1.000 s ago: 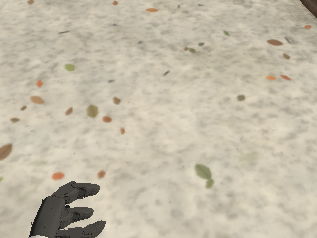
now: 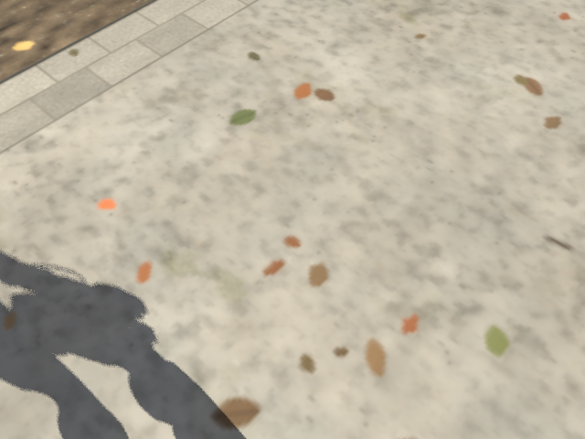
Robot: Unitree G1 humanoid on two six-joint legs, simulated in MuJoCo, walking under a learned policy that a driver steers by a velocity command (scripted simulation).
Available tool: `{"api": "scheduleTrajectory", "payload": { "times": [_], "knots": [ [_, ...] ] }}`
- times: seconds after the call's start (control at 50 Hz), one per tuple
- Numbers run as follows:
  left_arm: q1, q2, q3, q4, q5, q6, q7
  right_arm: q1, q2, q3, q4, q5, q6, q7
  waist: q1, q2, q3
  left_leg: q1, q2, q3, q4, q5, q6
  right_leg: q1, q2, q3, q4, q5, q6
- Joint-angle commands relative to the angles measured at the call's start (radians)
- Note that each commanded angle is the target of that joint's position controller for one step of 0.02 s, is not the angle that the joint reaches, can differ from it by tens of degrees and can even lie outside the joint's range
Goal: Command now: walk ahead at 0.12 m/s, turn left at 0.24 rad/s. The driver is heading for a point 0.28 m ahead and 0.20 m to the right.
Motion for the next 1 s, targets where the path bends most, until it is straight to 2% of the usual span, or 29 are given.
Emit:
{"api": "scheduleTrajectory", "payload": {
  "times": [0.02,0.04,0.06,0.12,0.18,0.2,0.24,0.28,0.3,0.32,0.34,0.36,0.38,0.4,0.42,0.46,0.52,0.58,0.62,0.64,0.66,0.68,0.7,0.74,0.76,0.8,0.84,0.92,1.0],
  "knots": [
    [0.071,0.086,0.03,-0.049,-0.007,0.012,0.006,0.092,-0.091,-0.016,-0.034,-0.019,0.022,0.0,0.019,-0.022,-0.246,-0.185,0.081,-0.027,0.235,0.02,-0.049,0.342,-0.333,0.393,-0.204,0.534,-0.215],
    [0.046,0.082,0.026,-0.043,-0.002,0.017,0.008,0.065,-0.075,-0.01,-0.042,-0.013,0.037,0.008,0.011,-0.048,-0.199,-0.167,0.104,-0.016,0.175,0.045,-0.059,0.269,-0.286,0.323,-0.247,0.403,-0.184],
    [0.038,0.092,0.029,-0.034,0.004,0.023,0.008,0.085,-0.06,-0.005,-0.033,-0.014,0.055,0.015,0.002,-0.086,-0.188,-0.104,0.101,0.018,0.141,0.072,-0.07,0.197,-0.245,0.268,-0.279,0.31,-0.164],
    [0.037,0.101,0.033,-0.006,0.015,0.028,0.003,0.084,-0.028,0.012,-0.024,-0.004,0.075,0.022,-0.003,-0.117,-0.186,-0.018,0.117,0.075,-0.065,0.067,-0.07,0.136,-0.195,0.191,-0.318,0.124,-0.143],
    [0.073,0.112,0.04,0.027,0.012,0.041,-0.008,0.028,-0.01,0.031,-0.02,-0.008,0.081,0.02,0.033,-0.162,-0.171,0.039,0.154,0.117,-0.281,0.08,-0.045,0.133,-0.185,0.228,-0.356,-0.12,-0.139],
    [0.082,0.132,0.05,0.033,0.01,0.051,-0.015,0.018,-0.018,0.03,-0.021,-0.007,0.08,0.016,0.039,-0.182,-0.153,0.049,0.146,0.136,-0.33,0.092,-0.037,0.127,-0.178,0.259,-0.362,-0.179,-0.135],
    [0.079,0.171,0.074,0.03,0.002,0.076,-0.025,0.04,-0.034,0.027,-0.014,-0.001,0.069,0.007,0.025,-0.175,-0.124,0.083,0.128,0.158,-0.438,0.136,-0.011,0.096,-0.177,0.318,-0.372,-0.255,-0.118],
    [0.059,0.169,0.085,0.021,-0.015,0.091,-0.028,0.085,-0.044,0.024,-0.005,-0.003,0.048,-0.007,-0.006,-0.144,-0.098,0.183,0.136,0.134,-0.636,0.207,0.028,0.017,-0.141,0.337,-0.364,-0.301,-0.053],
    [0.044,0.133,0.082,0.002,-0.022,0.088,-0.029,0.106,-0.097,0.014,-0.012,-0.016,0.037,-0.02,-0.01,-0.056,-0.101,0.233,0.258,0.009,-0.751,0.123,0.062,-0.049,-0.085,0.289,-0.285,-0.325,0.004],
    [-0.011,0.075,0.072,-0.047,-0.038,0.079,-0.033,0.087,-0.181,-0.012,-0.021,-0.019,0.039,-0.032,-0.012,0.177,-0.075,0.203,0.457,-0.228,-0.865,-0.008,0.147,-0.175,0.061,0.116,-0.08,-0.361,0.058],
    [-0.014,0.1,0.082,-0.038,-0.011,0.077,-0.028,-0.026,-0.167,-0.016,-0.046,-0.025,0.038,-0.038,-0.001,0.219,-0.018,0.041,0.612,-0.279,-0.905,0.179,0.22,-0.148,0.079,0.03,0.218,-0.402,0.061],
    [0.029,0.135,0.101,-0.01,0.0,0.082,-0.027,-0.088,-0.091,0.008,-0.073,-0.026,0.029,-0.046,0.047,0.108,-0.042,0.009,0.577,-0.184,-0.853,0.443,0.228,-0.083,0.049,0.068,0.402,-0.393,0.057],
    [0.102,0.131,0.109,0.021,-0.001,0.09,-0.028,-0.14,-0.052,0.019,-0.083,-0.021,0.022,-0.05,0.097,0.069,-0.074,0.013,0.524,-0.073,-0.808,0.623,0.2,-0.048,0.045,0.064,0.503,-0.363,0.059],
    [0.138,0.131,0.113,0.03,0.005,0.098,-0.027,-0.167,-0.043,0.022,-0.094,-0.015,0.016,-0.053,0.118,0.08,-0.099,0.065,0.487,0.007,-0.775,0.72,0.171,-0.063,0.029,0.055,0.558,-0.327,0.063],
    [0.146,0.117,0.109,0.031,0.007,0.104,-0.033,-0.17,-0.039,0.024,-0.1,-0.011,0.013,-0.053,0.113,0.103,-0.107,0.123,0.46,0.068,-0.748,0.792,0.153,-0.093,0.017,0.039,0.549,-0.31,0.074],
    [0.086,0.094,0.1,0.004,0.0,0.112,-0.053,-0.118,-0.044,0.018,-0.099,-0.011,0.018,-0.047,0.058,0.128,-0.113,0.227,0.448,0.123,-0.712,0.832,0.142,-0.128,0.0,0.006,0.452,-0.29,0.097],
    [0.008,0.069,0.085,-0.05,-0.01,0.121,-0.078,-0.053,-0.089,-0.003,-0.088,-0.015,0.023,-0.033,0.0,0.162,-0.131,0.272,0.484,0.163,-0.662,0.828,0.129,-0.039,-0.013,-0.026,0.251,-0.321,0.088],
    [0.001,0.092,0.092,-0.077,-0.014,0.123,-0.075,-0.041,-0.127,-0.022,-0.085,-0.011,0.02,-0.011,-0.009,0.187,-0.143,0.254,0.516,0.195,-0.592,0.856,0.102,0.063,0.014,-0.088,0.121,-0.334,0.059],
    [0.043,0.093,0.097,-0.076,-0.008,0.116,-0.064,-0.054,-0.134,-0.031,-0.084,0.006,0.016,0.0,0.033,0.155,-0.146,0.199,0.515,0.249,-0.472,0.808,0.049,0.166,0.033,-0.102,-0.042,-0.23,0.035],
    [0.104,0.117,0.106,-0.056,0.003,0.103,-0.051,-0.032,-0.129,-0.034,-0.076,0.01,0.013,0.005,0.071,0.061,-0.169,0.109,0.483,0.301,-0.325,0.691,-0.01,0.292,0.026,-0.029,-0.169,-0.087,0.012],
    [0.159,0.261,0.139,-0.057,0.011,0.088,-0.035,-0.017,-0.09,-0.025,-0.112,0.003,0.014,0.01,0.081,-0.179,-0.176,-0.167,0.384,0.348,-0.061,0.262,-0.084,0.461,-0.196,0.323,-0.233,0.237,-0.056],
    [0.244,0.368,0.171,-0.047,-0.011,0.083,-0.042,-0.155,-0.026,0.0,-0.204,-0.014,0.032,0.002,0.134,-0.335,-0.199,-0.383,0.213,0.207,0.082,-0.159,-0.118,0.481,-0.372,0.615,-0.218,0.626,-0.25],
    [0.256,0.316,0.164,-0.048,-0.024,0.084,-0.042,-0.173,-0.058,-0.002,-0.192,-0.025,0.039,-0.001,0.144,-0.143,-0.203,-0.417,0.258,0.108,0.171,-0.121,-0.116,0.518,-0.35,0.537,-0.213,0.557,-0.28],
    [0.097,0.235,0.137,-0.072,-0.015,0.1,-0.023,-0.158,-0.06,-0.004,-0.165,0.0,0.028,0.0,0.067,-0.078,-0.098,-0.391,0.285,0.078,0.097,0.076,-0.106,0.375,-0.217,0.395,-0.234,0.313,-0.207],
    [0.043,0.21,0.129,-0.088,-0.023,0.105,-0.015,-0.153,-0.077,-0.009,-0.166,-0.01,0.026,-0.001,0.048,-0.101,-0.093,-0.365,0.282,0.081,0.057,0.129,-0.11,0.343,-0.172,0.369,-0.24,0.282,-0.179],
    [0.035,0.207,0.128,-0.094,-0.018,0.106,-0.019,-0.113,-0.076,-0.007,-0.145,-0.021,0.033,0.004,0.041,-0.092,-0.137,-0.308,0.247,0.095,0.029,0.169,-0.118,0.321,-0.136,0.353,-0.227,0.313,-0.168],
    [0.064,0.228,0.137,-0.086,-0.015,0.103,-0.023,-0.12,-0.061,0.0,-0.149,-0.013,0.037,0.006,0.053,-0.075,-0.151,-0.301,0.229,0.09,-0.046,0.175,-0.12,0.326,-0.128,0.385,-0.219,0.265,-0.169],
    [0.087,0.246,0.145,-0.087,-0.005,0.106,-0.022,-0.169,-0.061,0.01,-0.169,-0.01,0.034,0.003,0.084,-0.112,-0.145,-0.285,0.195,0.063,-0.176,0.196,-0.106,0.31,-0.119,0.496,-0.214,0.099,-0.17],
    [0.064,0.256,0.151,-0.095,0.001,0.108,-0.03,-0.176,-0.075,0.013,-0.177,0.0,0.02,-0.001,0.084,-0.133,-0.146,-0.179,0.15,0.045,-0.307,0.188,-0.081,0.269,-0.095,0.589,-0.186,0.129,-0.148]
  ]
}}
